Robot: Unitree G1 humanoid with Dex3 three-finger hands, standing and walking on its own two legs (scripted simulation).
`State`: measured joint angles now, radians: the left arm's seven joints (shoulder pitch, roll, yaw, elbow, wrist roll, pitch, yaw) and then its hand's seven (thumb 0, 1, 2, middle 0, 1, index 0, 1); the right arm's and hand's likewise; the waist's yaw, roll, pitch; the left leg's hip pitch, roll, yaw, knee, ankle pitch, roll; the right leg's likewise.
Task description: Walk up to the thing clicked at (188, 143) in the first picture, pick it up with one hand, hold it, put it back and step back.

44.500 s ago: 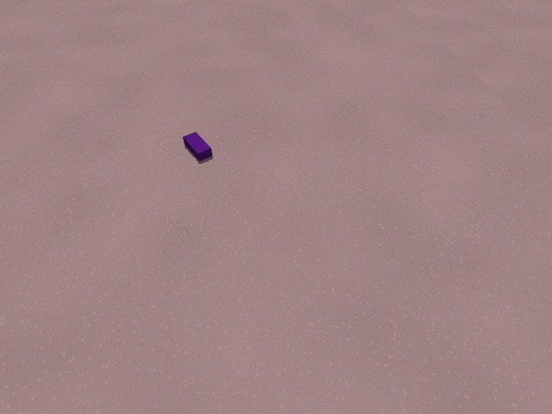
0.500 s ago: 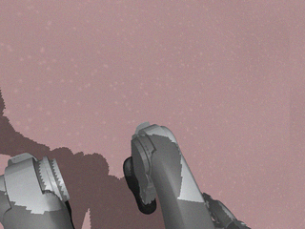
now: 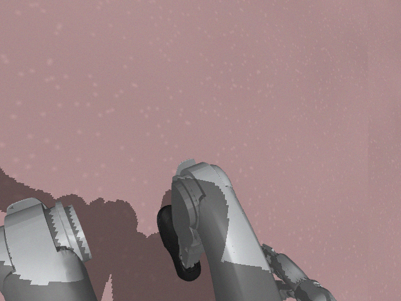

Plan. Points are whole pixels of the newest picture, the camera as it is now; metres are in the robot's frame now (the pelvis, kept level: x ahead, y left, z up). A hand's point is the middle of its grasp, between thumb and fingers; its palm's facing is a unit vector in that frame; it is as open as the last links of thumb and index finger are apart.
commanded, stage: rest palm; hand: left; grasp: from above
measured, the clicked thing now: out of the picture +0.45 +0.39 -0.28
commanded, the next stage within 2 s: close in 1.96 s
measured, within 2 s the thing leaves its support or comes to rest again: neither
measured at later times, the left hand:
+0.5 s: hand out of the picture +0.44 +0.38 -0.23, palm faces -0.45 -0.12 -0.88, open 14.2 cm
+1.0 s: hand out of the picture +0.44 +0.38 -0.23, palm faces -0.43 -0.12 -0.89, open 14.0 cm
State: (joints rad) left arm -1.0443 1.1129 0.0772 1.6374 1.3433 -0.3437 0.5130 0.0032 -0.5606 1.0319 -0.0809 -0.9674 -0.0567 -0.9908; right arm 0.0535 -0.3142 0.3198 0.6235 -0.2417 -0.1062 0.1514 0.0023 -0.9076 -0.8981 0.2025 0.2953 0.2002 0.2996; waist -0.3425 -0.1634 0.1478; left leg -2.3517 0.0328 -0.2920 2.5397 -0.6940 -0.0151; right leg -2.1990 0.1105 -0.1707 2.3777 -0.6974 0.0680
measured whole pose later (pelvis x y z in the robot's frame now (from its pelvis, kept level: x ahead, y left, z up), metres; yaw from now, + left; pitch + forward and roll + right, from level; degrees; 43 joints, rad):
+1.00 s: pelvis +0.00 +0.00 +0.00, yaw -1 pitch +26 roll -15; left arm -1.05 1.15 0.08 1.65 1.32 -0.33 0.51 0.00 -0.49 0.98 -0.09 -1.00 -0.08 -1.00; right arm 0.05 -0.33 0.36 0.61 -0.25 -0.13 0.16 0.00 -0.91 -0.90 0.20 0.30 0.20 0.30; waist -0.35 -0.18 0.17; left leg -2.35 0.03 -0.31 2.55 -0.69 -0.01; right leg -2.20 0.11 -0.18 2.38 -0.69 0.07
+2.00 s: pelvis +0.00 +0.00 +0.00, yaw -1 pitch +26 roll -16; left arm -1.03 1.17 0.10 1.62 1.32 -0.36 0.50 0.00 -0.47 0.96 -0.08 -1.00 -0.08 -1.00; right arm 0.04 -0.34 0.37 0.60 -0.26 -0.12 0.15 0.00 -0.90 -0.90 0.20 0.30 0.20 0.30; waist -0.35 -0.18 0.19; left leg -2.35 0.03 -0.31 2.55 -0.69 -0.01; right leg -2.19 0.11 -0.19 2.37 -0.68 0.07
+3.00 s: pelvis +0.00 +0.00 +0.00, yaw -1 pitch +25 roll -16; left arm -1.02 1.17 0.10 1.63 1.32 -0.35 0.51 0.00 -0.12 0.71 -0.29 -0.83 -0.33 -0.80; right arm 0.04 -0.34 0.37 0.61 -0.27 -0.13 0.16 0.00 -0.89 -0.89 0.20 0.30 0.20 0.30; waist -0.34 -0.19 0.19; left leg -2.35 0.04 -0.32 2.56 -0.70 -0.01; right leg -2.19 0.11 -0.19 2.38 -0.68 0.07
